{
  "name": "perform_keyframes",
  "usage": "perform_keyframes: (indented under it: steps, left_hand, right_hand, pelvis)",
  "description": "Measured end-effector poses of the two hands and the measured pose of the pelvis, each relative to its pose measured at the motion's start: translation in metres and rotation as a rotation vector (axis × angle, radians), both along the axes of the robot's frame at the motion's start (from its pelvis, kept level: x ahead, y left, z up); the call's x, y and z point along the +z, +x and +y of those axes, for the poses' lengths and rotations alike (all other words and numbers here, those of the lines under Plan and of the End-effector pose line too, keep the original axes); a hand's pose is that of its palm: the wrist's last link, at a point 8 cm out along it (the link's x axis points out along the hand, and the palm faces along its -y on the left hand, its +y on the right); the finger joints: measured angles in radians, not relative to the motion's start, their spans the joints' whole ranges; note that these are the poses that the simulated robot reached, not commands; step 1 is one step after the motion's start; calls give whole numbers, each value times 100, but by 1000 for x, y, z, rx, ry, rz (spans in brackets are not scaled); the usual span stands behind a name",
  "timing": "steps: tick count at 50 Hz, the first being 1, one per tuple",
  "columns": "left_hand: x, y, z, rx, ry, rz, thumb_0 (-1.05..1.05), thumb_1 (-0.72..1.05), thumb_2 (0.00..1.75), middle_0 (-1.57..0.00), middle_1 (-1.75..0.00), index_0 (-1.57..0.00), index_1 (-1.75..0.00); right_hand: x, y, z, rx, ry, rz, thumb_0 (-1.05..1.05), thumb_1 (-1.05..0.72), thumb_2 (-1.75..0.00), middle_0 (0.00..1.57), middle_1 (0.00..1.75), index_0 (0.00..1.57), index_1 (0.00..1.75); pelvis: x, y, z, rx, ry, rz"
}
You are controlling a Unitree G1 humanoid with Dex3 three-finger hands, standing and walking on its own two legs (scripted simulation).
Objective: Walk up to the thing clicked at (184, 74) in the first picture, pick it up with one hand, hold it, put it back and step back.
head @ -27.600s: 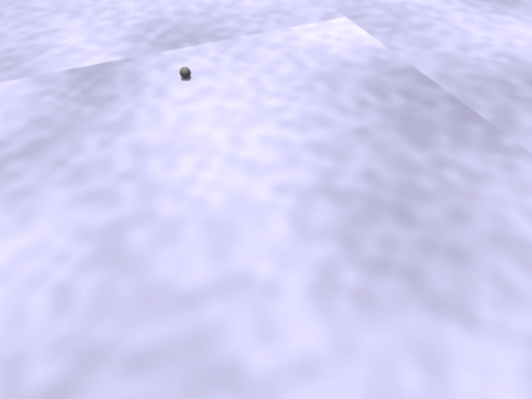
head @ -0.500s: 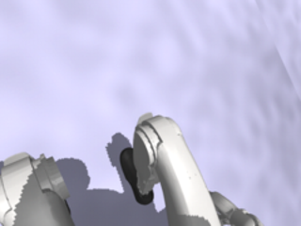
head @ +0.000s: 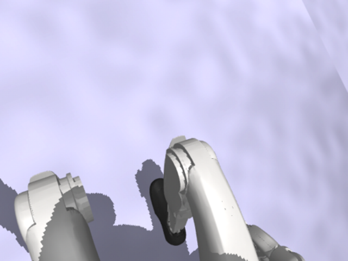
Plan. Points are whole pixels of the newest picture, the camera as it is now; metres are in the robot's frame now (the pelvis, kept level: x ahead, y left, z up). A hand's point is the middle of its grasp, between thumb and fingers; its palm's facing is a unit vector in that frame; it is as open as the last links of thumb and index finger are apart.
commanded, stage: withdraw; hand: left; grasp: from above
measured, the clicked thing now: out of the picture +0.44 +0.37 -0.27
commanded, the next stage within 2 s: home in 0.68 s
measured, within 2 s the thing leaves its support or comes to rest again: neither
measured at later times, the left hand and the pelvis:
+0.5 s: hand out of the picture +0.39 +0.36 -0.10, palm faces -0.52 -0.17 -0.84, open 13.9 cm; pelvis -0.02 -0.01 +0.05, yaw +6 degrees
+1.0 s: hand out of the picture +0.42 +0.37 -0.07, palm faces -0.35 -0.13 -0.93, open 12.8 cm; pelvis +0.00 +0.00 +0.06, yaw +6 degrees
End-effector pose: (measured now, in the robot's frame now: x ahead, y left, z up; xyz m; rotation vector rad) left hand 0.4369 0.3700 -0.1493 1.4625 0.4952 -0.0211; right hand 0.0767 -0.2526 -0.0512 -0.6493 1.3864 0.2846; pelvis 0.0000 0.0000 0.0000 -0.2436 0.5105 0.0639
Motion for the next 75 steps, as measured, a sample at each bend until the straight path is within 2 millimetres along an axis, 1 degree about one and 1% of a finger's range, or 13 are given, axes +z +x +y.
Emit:
perform_keyframes:
  steps: [9, 14, 18, 25, 30, 36, 42, 47, 51, 55, 64, 70, 75]
  left_hand:
    - [105, -7, 18, 43, 88, 26, 0, -51, 101, -8, -101, -9, -101]
    - [141, -16, 17, 64, 63, 155, 0, -51, 102, -8, -101, -8, -102]
    - [141, -27, 7, 32, -5, 233, 0, -51, 102, -8, -102, -8, -103]
    - [110, -41, -4, -98, -94, 219, 0, -50, 102, -9, -102, -9, -103]
    - [87, -41, -3, -147, -66, 140, 0, -51, 102, -9, -101, -9, -102]
    - [71, -28, 0, -130, -11, 65, 0, -51, 101, -9, -101, -9, -102]
    - [87, -8, 4, -60, 48, -4, 0, -50, 99, -10, -100, -11, -99]
    - [118, -4, 5, 15, 50, 17, 0, -39, 97, -16, -88, -16, -89]
    - [150, -18, 4, 75, -3, 62, 0, -20, 94, -19, -76, -19, -77]
    - [183, -48, -2, 136, -126, 92, 0, 4, 94, -21, -65, -21, -66]
    - [254, -132, -24, 251, -460, 34, 0, 56, 94, -22, -46, -22, -46]
    - [300, -180, -35, 382, -585, -10, 0, 77, 92, -21, -36, -22, -36]
    - [337, -212, -50, 515, -717, -12, 0, 85, 90, -21, -32, -22, -32]
  right_hand:
    - [-7, 33, 0, -126, 96, -87, 1, -90, -90, 20, 30, 20, 30]
    - [2, 44, -1, -153, 110, -126, 0, -91, -90, 20, 30, 20, 30]
    - [12, 39, -9, -153, 69, -125, 0, -91, -90, 20, 30, 20, 30]
    - [20, 16, -31, -141, -66, -65, 0, -91, -90, 20, 30, 20, 30]
    - [11, 2, -37, -146, -130, -22, 1, -90, -90, 20, 30, 20, 30]
    - [-4, -7, -26, -172, -129, -26, 1, -91, -90, 20, 30, 20, 30]
    - [-12, -11, -9, -230, -68, -28, 1, -90, -90, 20, 30, 20, 30]
    - [-4, -7, 2, -286, -4, -32, 1, -90, -89, 20, 30, 20, 30]
    - [14, 1, 6, -317, 39, -35, 1, -90, -89, 20, 30, 20, 30]
    - [40, 20, 6, -312, 60, -65, 1, -90, -89, 20, 30, 20, 30]
    - [114, 97, 4, -222, 63, -289, 1, -90, -90, 20, 30, 20, 30]
    - [169, 149, 24, -178, 131, -484, 1, -90, -90, 20, 30, 20, 30]
    - [216, 175, 49, -160, 211, -602, 1, -90, -90, 20, 30, 20, 30]
  pelvis:
    - [29, 1, -1, 34, 43, 76]
    - [52, -6, -5, 53, 72, 70]
    - [62, -13, -9, 62, 84, 60]
    - [52, -18, -12, 57, 80, 44]
    - [33, -18, -10, 56, 73, 25]
    - [17, -18, -6, 52, 63, 25]
    - [20, -12, -3, 53, 63, 73]
    - [41, -6, -1, 57, 65, 114]
    - [69, -1, 0, 62, 73, 134]
    - [101, 1, 0, 66, 84, 136]
    - [166, -1, -3, 92, 107, 89]
    - [206, -2, -4, 113, 122, 31]
    - [244, 2, -5, 128, 141, -18]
